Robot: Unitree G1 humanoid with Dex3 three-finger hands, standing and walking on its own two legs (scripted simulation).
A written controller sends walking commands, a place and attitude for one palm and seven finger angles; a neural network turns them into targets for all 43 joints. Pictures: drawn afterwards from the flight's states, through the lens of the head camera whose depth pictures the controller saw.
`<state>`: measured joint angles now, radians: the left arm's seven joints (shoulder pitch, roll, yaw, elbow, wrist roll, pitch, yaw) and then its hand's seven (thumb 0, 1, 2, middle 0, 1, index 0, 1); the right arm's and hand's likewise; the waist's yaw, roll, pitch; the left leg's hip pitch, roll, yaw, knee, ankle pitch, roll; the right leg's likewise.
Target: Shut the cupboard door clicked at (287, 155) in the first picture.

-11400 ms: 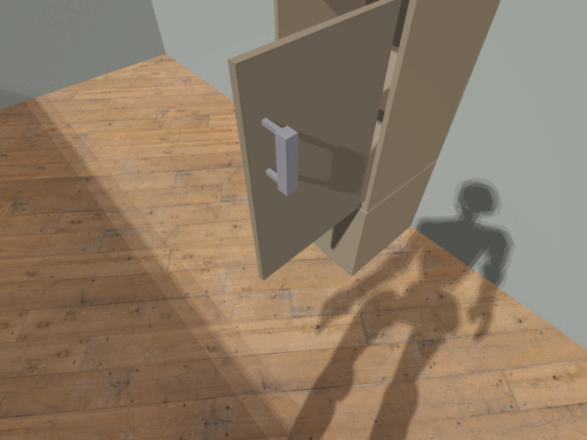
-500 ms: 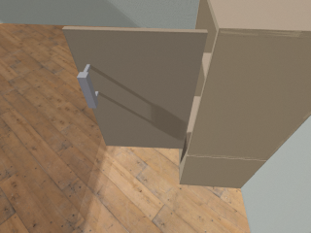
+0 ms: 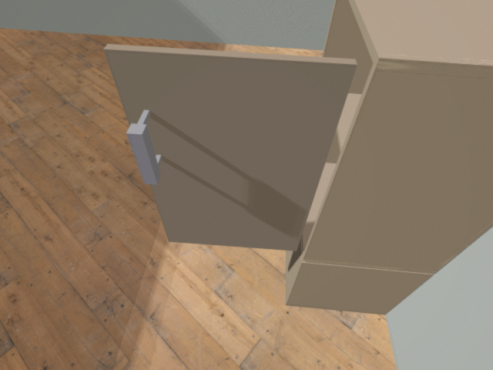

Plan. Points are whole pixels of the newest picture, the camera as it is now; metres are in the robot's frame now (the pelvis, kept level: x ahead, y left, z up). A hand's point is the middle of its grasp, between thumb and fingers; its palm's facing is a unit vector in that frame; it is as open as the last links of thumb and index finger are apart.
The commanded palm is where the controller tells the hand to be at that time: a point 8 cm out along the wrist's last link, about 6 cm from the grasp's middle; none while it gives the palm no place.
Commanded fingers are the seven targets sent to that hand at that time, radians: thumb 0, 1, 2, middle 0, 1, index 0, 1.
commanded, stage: come to a stop and stand still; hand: left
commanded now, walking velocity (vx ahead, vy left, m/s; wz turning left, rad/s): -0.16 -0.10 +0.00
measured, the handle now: (148, 147) +0.47 +0.23 +0.08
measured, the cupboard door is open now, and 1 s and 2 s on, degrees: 91 91 91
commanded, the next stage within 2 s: look again from close up in 0.80 s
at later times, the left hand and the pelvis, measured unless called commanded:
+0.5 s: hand out of the picture +0.05 +0.18 -0.16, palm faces -0.01 -0.97 -0.22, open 7.4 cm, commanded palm none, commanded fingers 0.00 0.90 0.90 -0.20 -0.30 -0.20 -0.30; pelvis -0.01 +0.00 +0.00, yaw -1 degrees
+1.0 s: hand out of the picture -0.03 +0.19 -0.16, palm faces -0.01 -0.98 -0.21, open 7.4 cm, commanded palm none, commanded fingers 0.00 0.90 0.90 -0.20 -0.30 -0.20 -0.30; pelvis -0.02 +0.01 +0.01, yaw +0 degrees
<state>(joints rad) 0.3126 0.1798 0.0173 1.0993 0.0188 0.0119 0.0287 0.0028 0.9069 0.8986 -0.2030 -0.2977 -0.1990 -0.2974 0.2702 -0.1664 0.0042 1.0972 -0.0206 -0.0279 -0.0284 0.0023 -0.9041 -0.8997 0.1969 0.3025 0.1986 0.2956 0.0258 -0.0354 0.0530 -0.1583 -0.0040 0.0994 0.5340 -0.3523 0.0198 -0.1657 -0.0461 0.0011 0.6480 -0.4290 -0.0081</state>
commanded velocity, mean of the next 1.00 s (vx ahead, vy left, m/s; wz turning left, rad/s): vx -0.01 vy -0.01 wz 0.00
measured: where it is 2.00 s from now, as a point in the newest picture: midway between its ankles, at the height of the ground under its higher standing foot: outside the picture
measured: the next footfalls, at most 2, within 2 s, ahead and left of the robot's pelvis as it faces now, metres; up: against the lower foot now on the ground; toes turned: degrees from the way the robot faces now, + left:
none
